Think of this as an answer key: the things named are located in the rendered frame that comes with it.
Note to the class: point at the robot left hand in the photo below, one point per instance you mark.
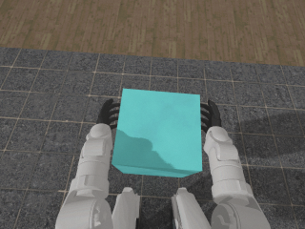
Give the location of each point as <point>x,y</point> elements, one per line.
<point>105,113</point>

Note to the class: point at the left robot upper arm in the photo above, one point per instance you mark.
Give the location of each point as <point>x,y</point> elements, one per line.
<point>93,213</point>

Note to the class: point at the right robot forearm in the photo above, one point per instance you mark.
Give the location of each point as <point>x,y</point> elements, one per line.
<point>229,184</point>

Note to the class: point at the robot right hand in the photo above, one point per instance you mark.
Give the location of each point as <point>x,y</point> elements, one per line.
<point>213,115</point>

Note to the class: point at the left robot forearm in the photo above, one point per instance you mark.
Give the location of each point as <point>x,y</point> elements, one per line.
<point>91,180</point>

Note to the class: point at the right robot upper arm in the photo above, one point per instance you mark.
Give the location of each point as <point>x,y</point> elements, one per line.
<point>228,215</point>

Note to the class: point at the robot right shin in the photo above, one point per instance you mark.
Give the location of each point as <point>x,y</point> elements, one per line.
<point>178,223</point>

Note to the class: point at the carton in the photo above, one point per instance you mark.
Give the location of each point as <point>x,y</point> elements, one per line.
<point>158,134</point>

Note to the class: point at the robot left thigh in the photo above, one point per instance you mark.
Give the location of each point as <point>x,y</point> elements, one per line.
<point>126,211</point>

